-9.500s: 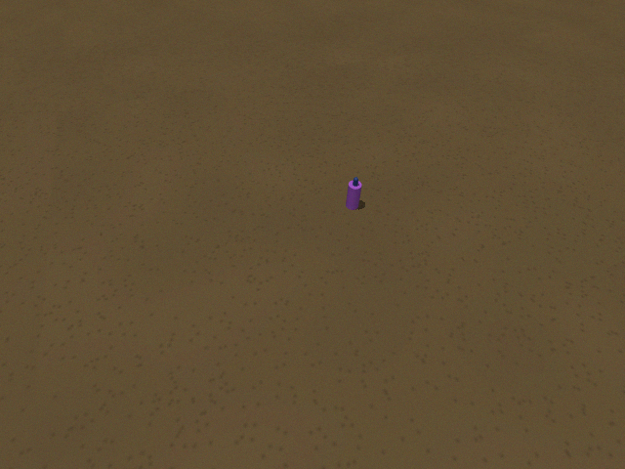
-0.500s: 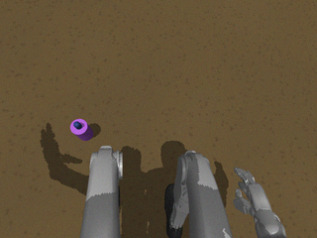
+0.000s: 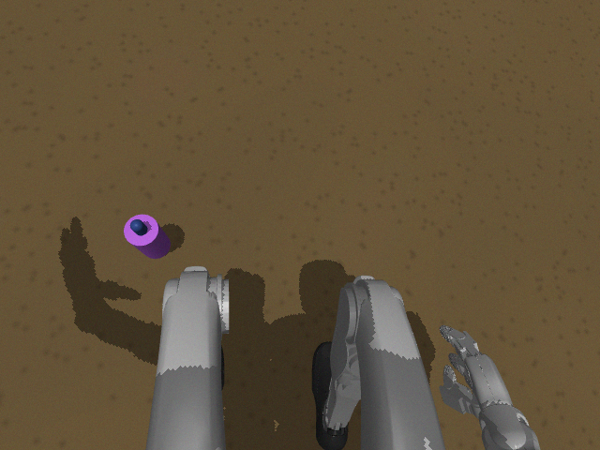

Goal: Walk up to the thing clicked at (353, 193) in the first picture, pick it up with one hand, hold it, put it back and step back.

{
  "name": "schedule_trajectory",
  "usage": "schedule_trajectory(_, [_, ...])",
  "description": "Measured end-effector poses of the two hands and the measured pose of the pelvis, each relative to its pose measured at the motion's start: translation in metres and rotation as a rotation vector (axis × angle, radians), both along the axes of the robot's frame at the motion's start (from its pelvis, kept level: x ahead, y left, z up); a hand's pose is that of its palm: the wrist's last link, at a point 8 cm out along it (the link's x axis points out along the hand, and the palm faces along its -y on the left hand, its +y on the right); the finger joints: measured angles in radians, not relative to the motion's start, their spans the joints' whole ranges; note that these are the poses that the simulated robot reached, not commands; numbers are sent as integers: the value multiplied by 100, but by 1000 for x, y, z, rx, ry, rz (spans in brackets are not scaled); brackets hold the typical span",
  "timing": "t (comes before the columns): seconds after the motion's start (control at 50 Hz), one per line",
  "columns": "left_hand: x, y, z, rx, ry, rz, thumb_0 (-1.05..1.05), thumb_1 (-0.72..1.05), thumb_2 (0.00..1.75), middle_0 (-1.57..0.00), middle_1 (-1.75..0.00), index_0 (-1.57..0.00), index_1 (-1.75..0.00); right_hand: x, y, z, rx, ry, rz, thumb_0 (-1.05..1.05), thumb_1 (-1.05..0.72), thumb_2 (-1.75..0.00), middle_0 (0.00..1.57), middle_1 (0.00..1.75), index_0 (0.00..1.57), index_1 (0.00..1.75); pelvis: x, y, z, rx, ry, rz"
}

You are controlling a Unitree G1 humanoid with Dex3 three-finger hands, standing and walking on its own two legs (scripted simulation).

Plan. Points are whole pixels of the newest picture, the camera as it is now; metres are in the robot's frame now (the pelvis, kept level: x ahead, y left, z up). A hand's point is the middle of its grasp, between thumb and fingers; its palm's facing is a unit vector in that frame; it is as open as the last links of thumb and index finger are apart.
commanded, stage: go down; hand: left
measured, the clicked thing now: (147, 235) +0.41 +0.28 -0.33
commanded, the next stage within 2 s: approach in 0.78 s
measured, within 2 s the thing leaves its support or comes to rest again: neither
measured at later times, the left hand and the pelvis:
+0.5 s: hand out of the picture +0.30 +0.46 -0.01, palm faces +0.34 -0.93 -0.11, open 17.6 cm; pelvis +0.00 +0.00 -0.02, yaw +0 degrees
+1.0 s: hand out of the picture +0.30 +0.47 -0.01, palm faces +0.35 -0.93 -0.09, open 17.6 cm; pelvis +0.00 +0.00 -0.03, yaw +0 degrees
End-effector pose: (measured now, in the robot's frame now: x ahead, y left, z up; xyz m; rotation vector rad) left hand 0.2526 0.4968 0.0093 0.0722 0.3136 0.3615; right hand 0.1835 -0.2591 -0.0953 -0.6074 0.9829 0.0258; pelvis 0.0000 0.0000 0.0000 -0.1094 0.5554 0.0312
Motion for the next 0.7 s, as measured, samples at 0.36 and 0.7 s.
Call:
schedule_trajectory(0.36, [8,6,-8,1,-40,6,-2,-59,10,-4,-10,-5,-9,-9,-5,-14,-15,45,-8,1,-89,-90,21,30,20,30,1,0,-12,-1,3,-3])
schedule_trajectory(0.7, [12,8,-15,1,-81,-7,-2,-59,9,-4,-9,-5,-9,2,-3,-20,-19,25,11,1,-89,-90,21,30,20,30,1,2,-22,-6,-3,-3])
